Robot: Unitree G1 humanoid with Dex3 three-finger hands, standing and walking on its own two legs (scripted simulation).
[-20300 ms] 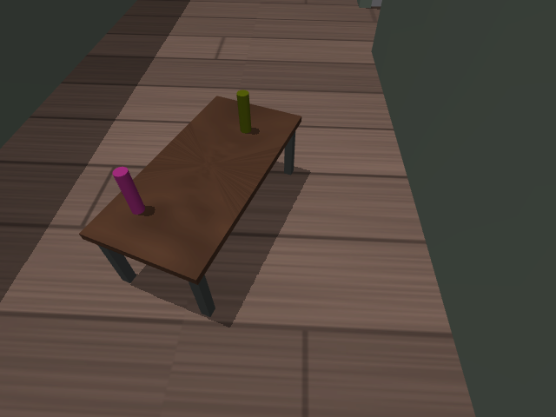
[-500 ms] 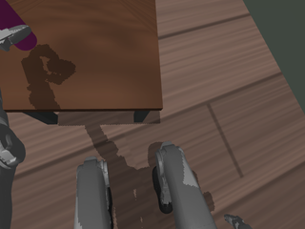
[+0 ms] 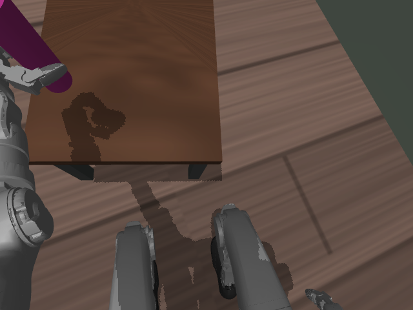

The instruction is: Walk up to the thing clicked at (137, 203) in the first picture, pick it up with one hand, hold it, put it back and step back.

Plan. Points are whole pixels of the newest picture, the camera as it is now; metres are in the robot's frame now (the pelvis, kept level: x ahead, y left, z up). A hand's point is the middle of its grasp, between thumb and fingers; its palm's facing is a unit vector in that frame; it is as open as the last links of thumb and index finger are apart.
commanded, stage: lift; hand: left
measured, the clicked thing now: (29, 49) +0.54 +0.21 +0.06
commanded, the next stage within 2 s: hold in 1.26 s
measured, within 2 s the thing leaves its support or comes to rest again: neither
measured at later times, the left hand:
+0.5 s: hand out of the picture +0.45 +0.22 +0.14, palm faces +0.18 -0.98 -0.04, open 8.9 cm
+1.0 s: hand out of the picture +0.42 +0.20 +0.20, palm faces +0.17 -0.98 -0.04, open 8.9 cm
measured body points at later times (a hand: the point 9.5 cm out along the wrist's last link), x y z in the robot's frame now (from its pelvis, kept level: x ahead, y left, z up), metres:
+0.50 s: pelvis +0.01 +0.00 +0.11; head +0.14 +0.03 +0.54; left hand +0.44 +0.27 +0.14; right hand +0.10 -0.26 -0.01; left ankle +0.05 +0.12 -0.50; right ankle +0.08 -0.14 -0.50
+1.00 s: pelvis +0.04 +0.00 +0.17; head +0.13 +0.02 +0.61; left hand +0.40 +0.25 +0.20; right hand +0.15 -0.25 +0.05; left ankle +0.05 +0.12 -0.50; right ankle +0.08 -0.14 -0.50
